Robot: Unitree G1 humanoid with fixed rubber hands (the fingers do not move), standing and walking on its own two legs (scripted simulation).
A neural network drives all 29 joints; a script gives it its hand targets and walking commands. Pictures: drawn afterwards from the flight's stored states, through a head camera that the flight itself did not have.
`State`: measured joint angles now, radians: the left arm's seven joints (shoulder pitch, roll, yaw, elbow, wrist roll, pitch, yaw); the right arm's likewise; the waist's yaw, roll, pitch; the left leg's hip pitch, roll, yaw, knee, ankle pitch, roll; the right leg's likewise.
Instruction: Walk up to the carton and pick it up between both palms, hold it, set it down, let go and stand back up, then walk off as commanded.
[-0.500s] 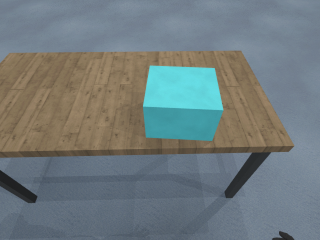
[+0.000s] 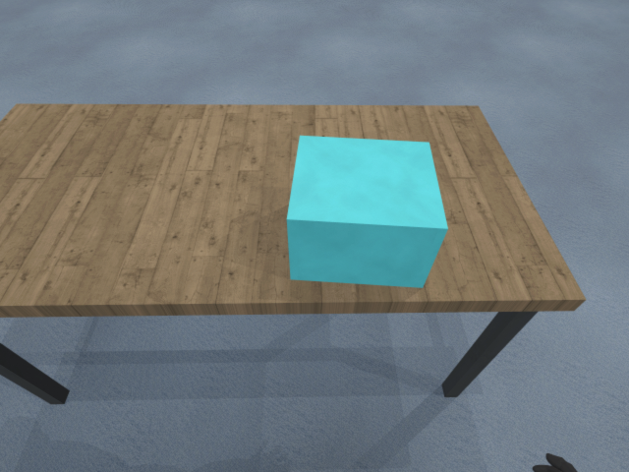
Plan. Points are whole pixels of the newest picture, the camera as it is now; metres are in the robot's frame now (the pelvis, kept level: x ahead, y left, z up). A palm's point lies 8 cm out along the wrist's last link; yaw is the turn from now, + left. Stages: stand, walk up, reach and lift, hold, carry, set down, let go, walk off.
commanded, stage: walk up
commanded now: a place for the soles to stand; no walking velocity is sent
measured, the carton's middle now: (360, 210) +0.56 -0.06 -0.03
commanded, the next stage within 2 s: reach and lift in 0.98 s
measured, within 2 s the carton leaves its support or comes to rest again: neither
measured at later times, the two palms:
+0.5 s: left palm out of the picture +0.08 +0.30 -0.09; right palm out of the picture +0.11 -0.34 -0.09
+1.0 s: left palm out of the picture +0.07 +0.30 -0.09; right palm out of the picture +0.11 -0.34 -0.09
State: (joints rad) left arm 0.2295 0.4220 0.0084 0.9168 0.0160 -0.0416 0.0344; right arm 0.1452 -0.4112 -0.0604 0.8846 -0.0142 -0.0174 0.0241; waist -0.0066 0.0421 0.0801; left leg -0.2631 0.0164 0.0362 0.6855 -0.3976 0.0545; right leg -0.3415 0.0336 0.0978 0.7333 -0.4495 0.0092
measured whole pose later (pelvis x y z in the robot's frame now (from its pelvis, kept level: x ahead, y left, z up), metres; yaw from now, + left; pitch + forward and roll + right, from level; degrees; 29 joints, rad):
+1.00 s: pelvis +0.00 -0.03 +0.00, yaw +0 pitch -2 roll -1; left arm 0.23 0.42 0.01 0.91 0.02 -0.02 0.01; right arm 0.14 -0.40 -0.07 0.90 -0.02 -0.02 0.02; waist -0.01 0.03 0.04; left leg -0.25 0.02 0.04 0.66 -0.37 0.02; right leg -0.30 0.03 0.10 0.62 -0.28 0.03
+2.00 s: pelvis -0.03 -0.03 +0.01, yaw +0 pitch -6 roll -1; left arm 0.14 0.26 0.04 0.42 -0.04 0.13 0.02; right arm 0.19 -0.28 -0.13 0.50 0.06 -0.10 0.09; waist -0.01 0.02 0.04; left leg -0.13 0.02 0.04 0.50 -0.27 0.02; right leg -0.16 0.03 0.10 0.43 -0.16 0.02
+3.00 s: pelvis +0.00 -0.03 +0.02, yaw +0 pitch -4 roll -1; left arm 0.12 0.28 -0.01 0.32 -0.29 -0.03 0.03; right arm 0.18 -0.18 -0.04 0.17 0.18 0.00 -0.01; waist 0.00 0.01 0.02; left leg -0.12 0.02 0.04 0.48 -0.29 0.01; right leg -0.16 0.03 0.10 0.41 -0.19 0.02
